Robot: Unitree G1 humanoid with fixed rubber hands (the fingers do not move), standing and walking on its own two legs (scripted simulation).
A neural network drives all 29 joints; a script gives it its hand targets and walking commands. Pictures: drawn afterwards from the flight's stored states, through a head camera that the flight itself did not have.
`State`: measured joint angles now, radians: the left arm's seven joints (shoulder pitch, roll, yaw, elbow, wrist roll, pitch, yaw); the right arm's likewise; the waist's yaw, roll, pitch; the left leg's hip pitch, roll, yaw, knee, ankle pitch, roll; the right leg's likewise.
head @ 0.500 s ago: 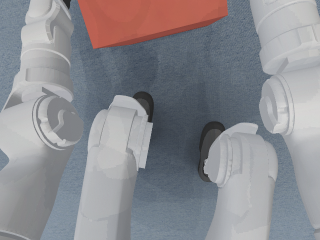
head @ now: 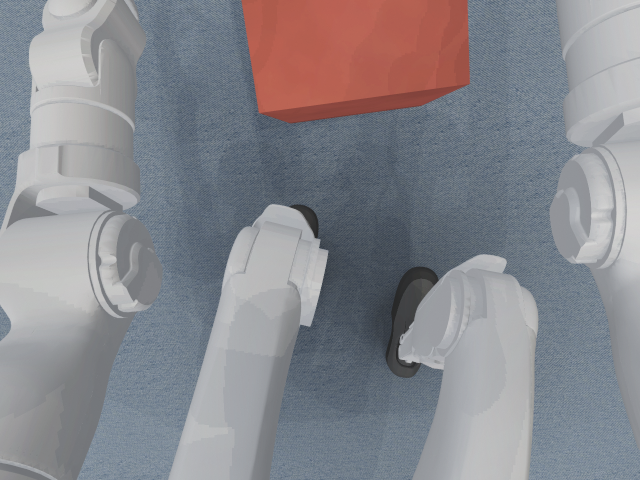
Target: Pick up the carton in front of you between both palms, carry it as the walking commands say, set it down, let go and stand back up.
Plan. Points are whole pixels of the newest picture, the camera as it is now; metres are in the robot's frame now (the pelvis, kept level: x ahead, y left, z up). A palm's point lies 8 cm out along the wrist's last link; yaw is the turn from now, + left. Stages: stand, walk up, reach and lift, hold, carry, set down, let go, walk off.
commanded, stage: set down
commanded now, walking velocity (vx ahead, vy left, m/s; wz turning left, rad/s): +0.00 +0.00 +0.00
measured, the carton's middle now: (349, 24) +0.54 +0.10 -0.30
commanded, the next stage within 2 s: let go in 0.70 s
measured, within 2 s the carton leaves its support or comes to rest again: neither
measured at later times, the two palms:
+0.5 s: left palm out of the picture +0.50 +0.31 +0.03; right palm out of the picture +0.63 -0.06 +0.03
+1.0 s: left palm out of the picture +0.45 +0.29 +0.15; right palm out of the picture +0.55 -0.09 +0.14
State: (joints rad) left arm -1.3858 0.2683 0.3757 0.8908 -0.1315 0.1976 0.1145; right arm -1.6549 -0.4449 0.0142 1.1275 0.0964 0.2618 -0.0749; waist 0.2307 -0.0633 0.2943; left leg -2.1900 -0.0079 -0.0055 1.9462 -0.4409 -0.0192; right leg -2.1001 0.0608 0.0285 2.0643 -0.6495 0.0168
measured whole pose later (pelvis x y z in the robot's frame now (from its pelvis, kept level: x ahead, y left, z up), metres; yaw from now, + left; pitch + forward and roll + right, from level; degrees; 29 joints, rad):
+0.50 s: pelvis +0.03 +0.00 +0.12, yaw +0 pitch +48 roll +0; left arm -1.17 0.24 0.44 0.71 -0.09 0.29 0.05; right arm -1.45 -0.38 -0.07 0.96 -0.01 0.34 -0.04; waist 0.22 -0.07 0.02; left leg -1.97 -0.01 -0.02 1.49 -0.37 -0.02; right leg -1.89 0.07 0.05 1.59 -0.54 0.02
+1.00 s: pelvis +0.06 +0.01 +0.25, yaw -2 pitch +41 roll -2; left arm -0.74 0.19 0.36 0.61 0.08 0.19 -0.11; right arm -0.92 -0.14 -0.24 0.70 -0.15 0.25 -0.12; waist 0.16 -0.04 -0.05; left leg -1.44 0.00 -0.02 0.96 -0.24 0.01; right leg -1.36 0.07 0.07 1.00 -0.37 0.03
